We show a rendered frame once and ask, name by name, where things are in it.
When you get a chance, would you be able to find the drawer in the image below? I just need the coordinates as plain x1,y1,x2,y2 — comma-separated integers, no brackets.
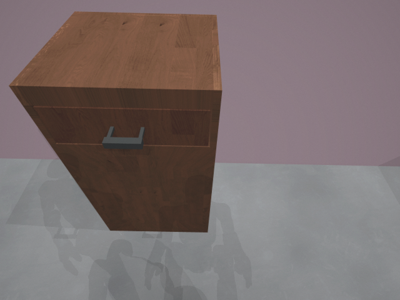
33,106,211,146

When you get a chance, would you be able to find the cabinet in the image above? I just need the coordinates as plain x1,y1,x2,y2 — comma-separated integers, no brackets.
9,11,222,233

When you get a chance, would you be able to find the handle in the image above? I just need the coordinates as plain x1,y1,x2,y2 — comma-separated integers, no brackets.
102,126,145,149

